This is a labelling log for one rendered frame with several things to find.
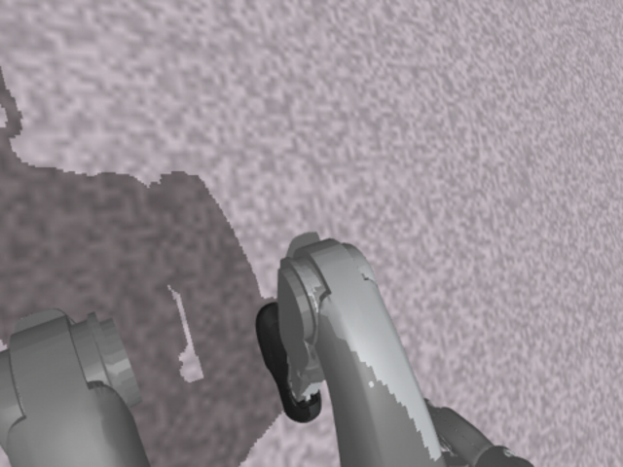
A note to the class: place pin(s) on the right robot hand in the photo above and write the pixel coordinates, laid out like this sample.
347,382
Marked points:
464,442

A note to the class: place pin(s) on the right robot arm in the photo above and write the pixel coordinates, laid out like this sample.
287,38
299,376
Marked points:
500,456

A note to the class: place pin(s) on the right robot foot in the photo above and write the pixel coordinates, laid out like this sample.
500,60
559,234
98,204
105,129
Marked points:
275,358

